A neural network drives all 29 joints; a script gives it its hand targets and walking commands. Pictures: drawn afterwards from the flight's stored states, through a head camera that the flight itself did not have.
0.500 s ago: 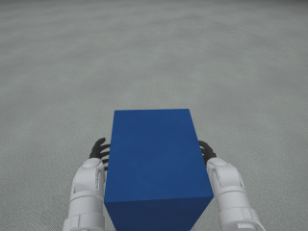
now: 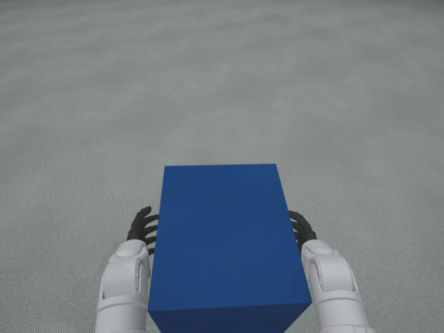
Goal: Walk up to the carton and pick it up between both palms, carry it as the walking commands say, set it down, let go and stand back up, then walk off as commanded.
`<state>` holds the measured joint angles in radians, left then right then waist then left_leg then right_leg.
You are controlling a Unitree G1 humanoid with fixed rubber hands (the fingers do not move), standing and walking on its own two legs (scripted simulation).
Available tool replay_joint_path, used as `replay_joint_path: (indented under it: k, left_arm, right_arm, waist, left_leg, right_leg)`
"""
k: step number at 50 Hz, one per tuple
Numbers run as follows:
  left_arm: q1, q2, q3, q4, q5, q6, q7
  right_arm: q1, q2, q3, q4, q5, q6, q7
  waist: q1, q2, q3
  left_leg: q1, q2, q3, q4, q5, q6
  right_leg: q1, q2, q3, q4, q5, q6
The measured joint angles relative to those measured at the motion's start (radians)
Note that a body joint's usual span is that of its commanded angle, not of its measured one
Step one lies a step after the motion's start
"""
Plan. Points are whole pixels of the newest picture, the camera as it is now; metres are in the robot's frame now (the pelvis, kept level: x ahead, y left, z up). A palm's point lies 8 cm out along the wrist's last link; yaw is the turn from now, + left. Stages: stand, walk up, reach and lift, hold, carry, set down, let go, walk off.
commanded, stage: reach and lift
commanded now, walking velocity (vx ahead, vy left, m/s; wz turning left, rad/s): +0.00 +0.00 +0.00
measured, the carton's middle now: (222, 257) +0.30 +0.00 -0.03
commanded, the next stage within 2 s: hold in 0.40 s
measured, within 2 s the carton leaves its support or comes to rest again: neither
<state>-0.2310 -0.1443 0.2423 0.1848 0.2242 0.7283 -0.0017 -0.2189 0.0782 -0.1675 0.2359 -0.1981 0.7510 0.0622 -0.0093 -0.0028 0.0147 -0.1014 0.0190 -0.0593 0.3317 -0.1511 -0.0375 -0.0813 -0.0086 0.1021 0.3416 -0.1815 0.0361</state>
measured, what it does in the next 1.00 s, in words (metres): stands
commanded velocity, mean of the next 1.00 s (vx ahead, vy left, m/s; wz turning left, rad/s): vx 0.00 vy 0.00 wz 0.00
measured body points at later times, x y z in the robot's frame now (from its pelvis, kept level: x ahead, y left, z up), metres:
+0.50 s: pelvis -0.01 +0.00 +0.00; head -0.03 +0.00 +0.45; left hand +0.28 +0.16 +0.03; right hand +0.27 -0.16 +0.02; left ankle +0.03 +0.14 -0.75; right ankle +0.01 -0.15 -0.75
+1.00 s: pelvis -0.01 +0.00 +0.00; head -0.05 +0.01 +0.45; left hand +0.28 +0.16 +0.03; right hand +0.27 -0.15 +0.02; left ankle +0.03 +0.14 -0.75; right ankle +0.01 -0.15 -0.75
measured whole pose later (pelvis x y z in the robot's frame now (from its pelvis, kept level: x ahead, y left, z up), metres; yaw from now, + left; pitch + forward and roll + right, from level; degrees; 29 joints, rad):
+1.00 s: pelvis -0.01 +0.00 +0.00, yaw +0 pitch -7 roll +0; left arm -0.20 -0.14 0.23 0.16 0.22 0.75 -0.02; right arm -0.19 0.10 -0.17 0.20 -0.20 0.78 0.05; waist -0.01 -0.01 0.03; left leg -0.10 0.01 -0.07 0.37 -0.16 -0.03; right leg -0.07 -0.01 0.10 0.37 -0.19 0.04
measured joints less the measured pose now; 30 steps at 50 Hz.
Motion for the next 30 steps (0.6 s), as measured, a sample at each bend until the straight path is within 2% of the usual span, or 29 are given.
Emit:
replay_joint_path:
  k: [16,30]
  left_arm:
    - [0.054,0.009,-0.030,-0.058,-0.020,0.004,-0.008]
    - [0.050,0.009,-0.030,-0.052,-0.017,0.017,-0.007]
  right_arm:
    - [0.058,0.016,0.019,-0.078,0.006,0.014,-0.017]
    - [0.056,0.016,0.014,-0.073,0.010,0.026,-0.021]
  waist:
    - [0.000,0.000,0.012]
    - [-0.001,-0.002,0.019]
  left_leg:
    - [0.010,0.002,-0.006,-0.006,0.005,-0.001]
    - [0.002,-0.002,-0.004,0.020,0.003,0.002]
  right_leg:
    - [0.013,0.002,-0.006,-0.008,0.005,-0.002]
    - [0.003,0.000,-0.002,0.018,0.003,0.001]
